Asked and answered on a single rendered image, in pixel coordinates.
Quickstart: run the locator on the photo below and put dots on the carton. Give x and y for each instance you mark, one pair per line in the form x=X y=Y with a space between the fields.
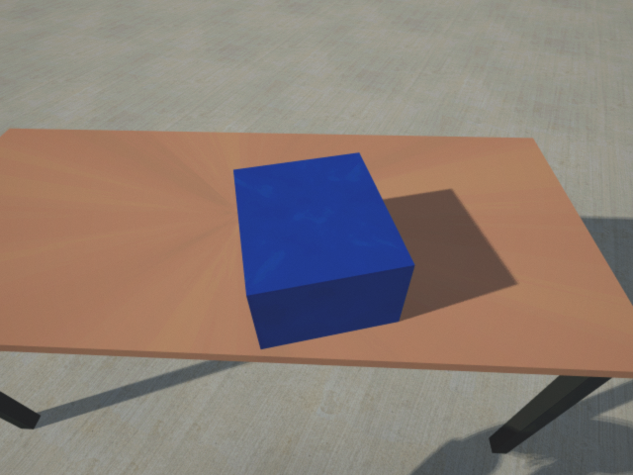
x=321 y=253

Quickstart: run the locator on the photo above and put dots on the table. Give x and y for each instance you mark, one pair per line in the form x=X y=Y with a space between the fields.
x=127 y=243

